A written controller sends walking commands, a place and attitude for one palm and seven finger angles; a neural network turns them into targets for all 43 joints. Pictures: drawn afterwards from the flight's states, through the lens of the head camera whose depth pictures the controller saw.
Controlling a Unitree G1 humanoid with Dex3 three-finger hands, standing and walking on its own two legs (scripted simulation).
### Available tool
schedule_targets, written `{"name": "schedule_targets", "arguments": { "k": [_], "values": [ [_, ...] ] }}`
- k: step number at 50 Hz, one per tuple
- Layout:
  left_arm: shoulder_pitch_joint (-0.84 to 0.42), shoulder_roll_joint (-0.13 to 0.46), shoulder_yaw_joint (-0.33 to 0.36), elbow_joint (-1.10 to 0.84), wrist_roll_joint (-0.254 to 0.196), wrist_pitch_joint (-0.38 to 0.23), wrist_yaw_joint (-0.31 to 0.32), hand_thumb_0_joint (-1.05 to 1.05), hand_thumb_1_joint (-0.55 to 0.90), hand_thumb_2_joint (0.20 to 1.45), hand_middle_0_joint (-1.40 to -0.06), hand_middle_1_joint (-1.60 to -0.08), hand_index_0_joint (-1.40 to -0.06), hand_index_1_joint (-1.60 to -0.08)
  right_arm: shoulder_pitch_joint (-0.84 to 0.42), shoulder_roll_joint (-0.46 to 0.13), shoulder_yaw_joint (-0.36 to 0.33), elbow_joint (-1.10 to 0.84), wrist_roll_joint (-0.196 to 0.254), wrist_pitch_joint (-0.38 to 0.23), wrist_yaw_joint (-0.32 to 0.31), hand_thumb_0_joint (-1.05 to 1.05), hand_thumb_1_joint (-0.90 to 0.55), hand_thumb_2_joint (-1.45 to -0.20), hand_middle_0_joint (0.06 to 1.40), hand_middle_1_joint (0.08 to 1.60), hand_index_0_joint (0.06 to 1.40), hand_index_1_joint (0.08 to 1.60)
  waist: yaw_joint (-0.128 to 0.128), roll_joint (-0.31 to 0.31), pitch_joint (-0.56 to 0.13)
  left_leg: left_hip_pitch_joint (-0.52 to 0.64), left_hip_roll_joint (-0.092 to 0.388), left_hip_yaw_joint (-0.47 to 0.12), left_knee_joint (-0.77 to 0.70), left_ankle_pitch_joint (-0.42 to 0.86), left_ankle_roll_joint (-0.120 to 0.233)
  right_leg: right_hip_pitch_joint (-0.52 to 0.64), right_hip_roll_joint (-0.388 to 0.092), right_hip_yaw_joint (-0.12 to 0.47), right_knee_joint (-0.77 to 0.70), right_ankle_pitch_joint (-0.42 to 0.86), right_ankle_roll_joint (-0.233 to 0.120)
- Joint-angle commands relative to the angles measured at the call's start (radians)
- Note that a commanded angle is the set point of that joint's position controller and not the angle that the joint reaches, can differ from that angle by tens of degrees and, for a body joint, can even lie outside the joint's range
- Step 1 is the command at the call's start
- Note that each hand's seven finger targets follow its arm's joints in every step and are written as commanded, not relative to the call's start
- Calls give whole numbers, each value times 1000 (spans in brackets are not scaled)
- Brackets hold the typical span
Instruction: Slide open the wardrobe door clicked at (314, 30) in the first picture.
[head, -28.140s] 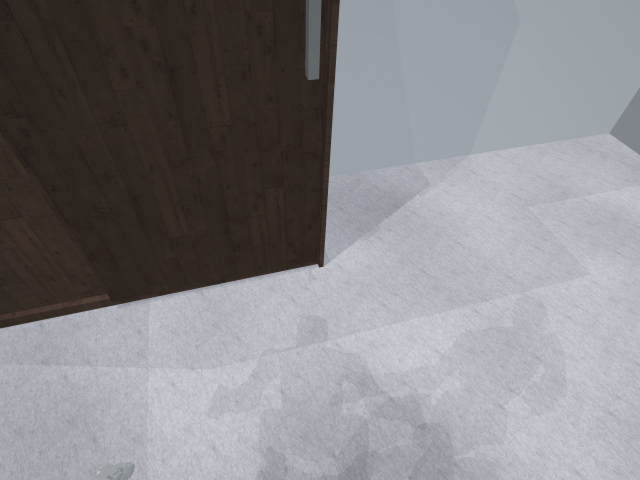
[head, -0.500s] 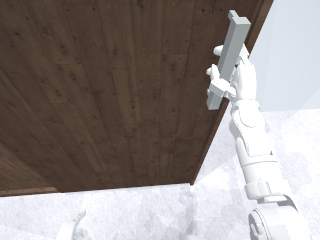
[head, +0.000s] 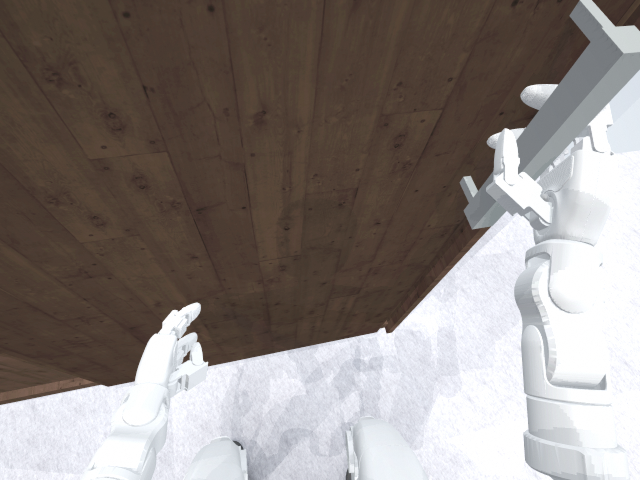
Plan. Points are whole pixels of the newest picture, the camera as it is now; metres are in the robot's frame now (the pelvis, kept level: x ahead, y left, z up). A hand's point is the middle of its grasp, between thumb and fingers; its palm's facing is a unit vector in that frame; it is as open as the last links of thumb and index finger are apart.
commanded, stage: step sideways, sliding the door along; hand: right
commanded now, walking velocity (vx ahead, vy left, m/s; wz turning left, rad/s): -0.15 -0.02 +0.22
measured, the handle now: (521, 136) +0.41 -0.20 +0.18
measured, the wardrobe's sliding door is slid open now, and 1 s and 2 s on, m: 0.04 0.27 0.44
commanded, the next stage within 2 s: none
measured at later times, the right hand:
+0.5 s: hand (398, 193) +0.35 -0.07 +0.17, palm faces +0.15 +0.98 -0.08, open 6.3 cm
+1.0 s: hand (265, 220) +0.32 +0.04 +0.18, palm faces -0.12 +0.99 +0.01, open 6.5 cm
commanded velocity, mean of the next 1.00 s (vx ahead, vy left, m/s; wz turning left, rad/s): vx -0.19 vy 0.28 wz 0.15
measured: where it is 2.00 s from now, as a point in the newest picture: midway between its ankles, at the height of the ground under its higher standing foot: outside the picture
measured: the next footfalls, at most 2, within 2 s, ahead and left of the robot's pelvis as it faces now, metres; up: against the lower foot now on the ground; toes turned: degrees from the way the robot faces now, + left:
right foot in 0.08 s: +0.04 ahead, -0.10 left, +0.00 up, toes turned -7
left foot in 0.54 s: +0.11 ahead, +0.22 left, +0.00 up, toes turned +6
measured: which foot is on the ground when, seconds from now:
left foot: down 0.00-0.06, up 0.08-0.52, down 0.54-0.78, up 0.80-1.00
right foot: up 0.00-0.06, down 0.08-0.56, up 0.58-0.78, down 0.80-1.00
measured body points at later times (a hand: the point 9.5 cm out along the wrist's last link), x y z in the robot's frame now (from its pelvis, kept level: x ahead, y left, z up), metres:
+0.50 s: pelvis +0.04 +0.07 +0.02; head +0.12 +0.06 +0.46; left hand +0.27 +0.21 -0.07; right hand +0.33 -0.13 +0.18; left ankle +0.07 +0.21 -0.69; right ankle +0.00 -0.10 -0.72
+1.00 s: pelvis -0.03 +0.11 +0.02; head +0.05 +0.07 +0.46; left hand +0.12 +0.35 -0.06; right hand +0.32 -0.01 +0.18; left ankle -0.08 +0.30 -0.59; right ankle +0.01 +0.01 -0.72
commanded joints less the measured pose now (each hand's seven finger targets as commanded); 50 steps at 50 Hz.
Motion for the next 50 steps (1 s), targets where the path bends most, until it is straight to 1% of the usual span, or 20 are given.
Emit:
{"name": "schedule_targets", "arguments": {
  "k": [1, 2, 3, 4, 6, 12, 24, 26, 28, 29, 31, 33, 37, 38, 39, 40, 42, 44, 46, 50],
  "values": [
    [24, 20, 10, -128, 2, -61, 5, 0, 900, 900, -200, -300, -200, -300, -330, 60, 330, -552, -42, -210, 76, 0, -900, -900, 450, 1400, 450, 1400, 140, 350, -629, 460, 161, -161, 115, 1128, 163, 86, 27, -71, -392, 259, -23],
    [22, 38, 26, -128, 5, -51, 4, 0, 900, 900, -200, -300, -200, -300, -320, 49, 325, -561, -43, -228, 72, 0, -900, -900, 450, 1400, 450, 1400, 156, 246, -642, 259, 107, -90, 194, 863, 107, 342, -40, -74, -554, 642, -31],
    [-2, 90, 54, -159, 9, -49, -1, 0, 900, 900, -200, -300, -200, -300, -299, 57, 340, -592, -30, -240, 73, 0, -900, -900, 450, 1400, 450, 1400, 144, -47, -647, -95, -31, -23, 349, 181, 27, 637, -288, 179, -601, 1221, -117],
    [33, 90, 63, -184, -1, -30, -36, 0, 900, 900, -200, -300, -200, -300, -247, 120, 388, -559, -48, -238, 84, 0, -900, -900, 450, 1400, 450, 1400, 112, -137, -700, -216, -58, -79, 525, -369, 36, 717, -439, 305, -518, 1590, -217],
    [9, 131, 83, -189, 3, -38, -69, 0, 900, 900, -200, -300, -200, -300, -361, 91, 379, -561, -74, -234, 96, 0, -900, -900, 450, 1400, 450, 1400, 138, 31, -600, -283, -81, -145, 712, -318, 45, 588, -459, 211, -537, 1288, -243],
    [50, 79, 51, -199, 17, -50, -89, 0, 900, 900, -200, -300, -200, -300, -228, 133, 431, -521, -79, -174, 105, 0, -900, -900, 450, 1400, 450, 1400, 120, -200, -490, -335, -62, -17, 564, -154, 28, 639, -282, -92, -562, 1298, -104],
    [0, 29, 3, -217, 26, -81, -48, 0, 900, 900, -200, -300, -200, -300, -93, 81, 408, -558, -69, -151, 82, 0, -900, -900, 450, 1400, 450, 1400, 125, -126, -446, -22, -86, -9, 28, 45, 31, 571, -334, -118, -492, 1211, -94],
    [-15, 23, 0, -213, 19, -76, -49, 0, 900, 900, -200, -300, -200, -300, -94, 56, 393, -609, -70, -161, 80, 0, -900, -900, 450, 1400, 450, 1400, 113, -2, -469, 122, -74, -20, -137, 292, 31, 477, -276, -120, -350, 1015, -67],
    [-24, -3, -5, -215, 11, -70, -34, 0, 900, 900, -200, -300, -200, -300, -66, -21, 348, -624, -86, -161, 66, 0, -900, -900, 450, 1400, 450, 1400, 114, 315, -510, 313, 140, -255, -149, 1249, 127, 163, -27, -168, -125, 201, 5],
    [-45, -2, -28, -208, 26, -94, -24, 0, 900, 900, -200, -300, -200, -300, 33, -58, 310, -629, -92, -180, 53, 0, -900, -900, 450, 1400, 450, 1400, 72, 362, -458, 269, 177, -335, -179, 1433, 144, 80, 67, -89, -53, -48, 2],
    [6, 3, -6, -197, 21, -88, -42, 0, 900, 900, -200, -300, -200, -300, 72, -10, 314, -683, -75, -204, 58, 0, -900, -900, 450, 1400, 450, 1400, 64, 414, -540, 403, 205, -378, -141, 1357, 151, -8, 51, -3, 42, -105, -8],
    [3, -18, -10, -153, 20, -73, -51, 0, 900, 900, -200, -300, -200, -300, -42, 13, 323, -757, -60, -231, 49, 0, -900, -900, 450, 1400, 450, 1400, 98, 302, -621, 560, 211, -361, -79, 1362, 233, -50, 23, -8, -58, -37, 5],
    [5, 1, 11, -167, 17, -16, -52, 0, 900, 900, -200, -300, -200, -300, -41, 45, 366, -683, -71, -271, 62, 0, -900, -900, 450, 1400, 450, 1400, 130, 204, -656, 342, 93, -179, -16, 953, 172, 285, 11, -109, -483, 426, 18],
    [2, 17, 19, -174, 8, -6, -52, 0, 900, 900, -200, -300, -200, -300, -73, 50, 397, -690, -61, -273, 69, 0, -900, -900, 450, 1400, 450, 1400, 145, 152, -668, 186, 46, -124, 41, 682, 134, 466, -71, -77, -573, 678, -2],
    [1, 70, 43, -209, 8, -10, -57, 0, 900, 900, -200, -300, -200, -300, -65, 88, 430, -662, -46, -266, 88, 0, -900, -900, 450, 1400, 450, 1400, 132, -67, -642, -105, -73, -72, 239, 67, 63, 625, -346, 203, -618, 1176, -126],
    [24, 99, 60, -220, 16, -9, -67, 0, 900, 900, -200, -300, -200, -300, -66, 75, 397, -592, -80, -255, 95, 0, -900, -900, 450, 1400, 450, 1400, 110, -107, -649, -192, -97, -137, 447, -320, 57, 616, -501, 348, -611, 1354, -227],
    [-9, 98, 51, -194, 31, -8, -68, 0, 900, 900, -200, -300, -200, -300, -182, 21, 315, -553, -91, -225, 96, 0, -900, -900, 450, 1400, 450, 1400, 126, 5, -548, -234, -108, -196, 668, -263, 49, 441, -501, 278, -666, 952, -227],
    [-8, 103, 44, -173, 40, 2, -62, 0, 900, 900, -200, -300, -200, -300, -226, 21, 310, -500, -78, -208, 86, 0, -900, -900, 450, 1400, 450, 1400, 135, -21, -451, -337, -83, -195, 739, -218, 37, 465, -467, 235, -640, 1030, -217],
    [22, 116, 56, -146, 37, 24, -65, 0, 900, 900, -200, -300, -200, -300, -186, 30, 298, -402, -73, -159, 87, 0, -900, -900, 450, 1400, 450, 1400, 126, -70, -477, -384, -87, -131, 740, -155, 15, 546, -381, 68, -605, 1081, -152],
    [45, 100, 55, -141, 27, 50, -57, 0, 900, 900, -200, -300, -200, -300, -256, 49, 310, -329, -59, -126, 101, 0, -900, -900, 450, 1400, 450, 1400, 133, -177, -514, -254, -101, -37, 522, -88, 3, 538, -299, -39, -659, 914, -96]
  ]
}}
